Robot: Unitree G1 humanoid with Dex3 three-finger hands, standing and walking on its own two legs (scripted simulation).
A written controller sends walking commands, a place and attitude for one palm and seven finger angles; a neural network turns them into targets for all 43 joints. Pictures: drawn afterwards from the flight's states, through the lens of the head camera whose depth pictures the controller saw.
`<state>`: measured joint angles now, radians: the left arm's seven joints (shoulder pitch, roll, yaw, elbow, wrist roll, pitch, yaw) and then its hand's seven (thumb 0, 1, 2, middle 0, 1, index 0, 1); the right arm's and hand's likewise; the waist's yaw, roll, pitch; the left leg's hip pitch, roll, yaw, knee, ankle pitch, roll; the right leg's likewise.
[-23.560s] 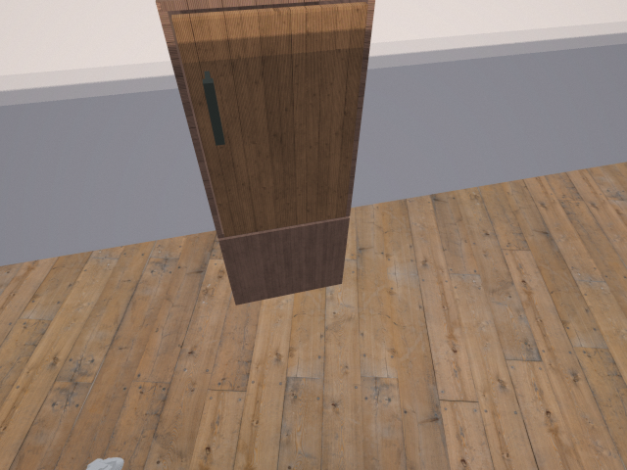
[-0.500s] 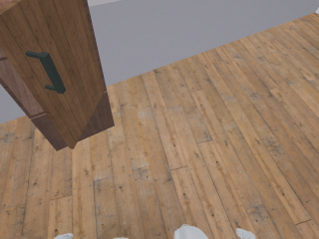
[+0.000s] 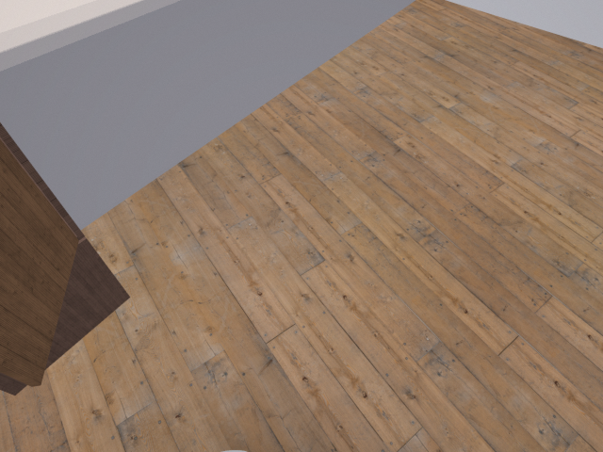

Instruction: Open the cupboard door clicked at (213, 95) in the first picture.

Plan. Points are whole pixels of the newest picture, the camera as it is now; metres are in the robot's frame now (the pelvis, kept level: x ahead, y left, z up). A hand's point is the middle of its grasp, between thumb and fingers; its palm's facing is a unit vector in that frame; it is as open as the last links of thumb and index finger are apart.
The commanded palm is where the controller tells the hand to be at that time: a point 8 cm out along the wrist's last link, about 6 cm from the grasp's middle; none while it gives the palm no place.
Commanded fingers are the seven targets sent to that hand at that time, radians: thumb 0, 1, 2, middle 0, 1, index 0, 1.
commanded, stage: walk to a spot facing it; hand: left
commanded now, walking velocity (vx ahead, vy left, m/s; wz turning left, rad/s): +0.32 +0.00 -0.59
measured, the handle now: out of the picture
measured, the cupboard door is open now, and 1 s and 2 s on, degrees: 46 46 46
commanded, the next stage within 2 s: turn to face it in 1.50 s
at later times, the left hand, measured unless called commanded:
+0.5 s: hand (284, 307) +0.38 +0.06 -0.16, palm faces -0.33 -0.92 -0.20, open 7.4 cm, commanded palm none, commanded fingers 0.00 0.90 0.90 -0.20 -0.30 -0.20 -0.30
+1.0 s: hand (278, 327) +0.35 +0.06 -0.18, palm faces -0.23 -0.96 -0.15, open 7.3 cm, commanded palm none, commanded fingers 0.00 0.90 0.90 -0.20 -0.30 -0.20 -0.30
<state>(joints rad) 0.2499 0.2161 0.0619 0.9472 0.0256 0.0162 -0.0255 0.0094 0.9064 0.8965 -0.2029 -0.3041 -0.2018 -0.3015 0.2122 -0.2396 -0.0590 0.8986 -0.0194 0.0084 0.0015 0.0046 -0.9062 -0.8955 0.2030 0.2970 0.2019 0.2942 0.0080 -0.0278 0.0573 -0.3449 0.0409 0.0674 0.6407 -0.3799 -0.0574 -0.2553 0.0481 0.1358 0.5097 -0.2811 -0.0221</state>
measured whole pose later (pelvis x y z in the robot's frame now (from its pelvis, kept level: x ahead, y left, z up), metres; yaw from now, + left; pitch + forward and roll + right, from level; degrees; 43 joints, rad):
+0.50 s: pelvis +0.16 -0.07 -0.02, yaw -15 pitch +0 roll +1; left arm 0.02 0.21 0.06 0.91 0.01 -0.05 -0.04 0.01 0.91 0.90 -0.20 -0.30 -0.20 -0.30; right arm 0.50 -0.15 -0.02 1.12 -0.02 0.00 -0.01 0.00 -0.90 -0.89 0.21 0.30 0.21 0.29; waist -0.08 -0.01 0.12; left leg -0.22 0.16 0.13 1.07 -0.50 -0.06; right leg -0.43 -0.01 -0.13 0.68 -0.23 -0.10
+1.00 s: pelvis +0.40 -0.12 -0.02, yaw -21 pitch +0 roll -1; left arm 0.47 0.14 0.04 1.17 0.01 -0.06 0.00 0.01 0.92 0.90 -0.20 -0.30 -0.20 -0.30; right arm 0.02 -0.17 -0.04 0.95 -0.04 -0.06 0.01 0.00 -0.91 -0.90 0.20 0.30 0.20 0.29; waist 0.05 -0.01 0.06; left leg -0.41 0.06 0.13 0.59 -0.16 0.05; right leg -0.06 0.05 -0.04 0.67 -0.47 -0.04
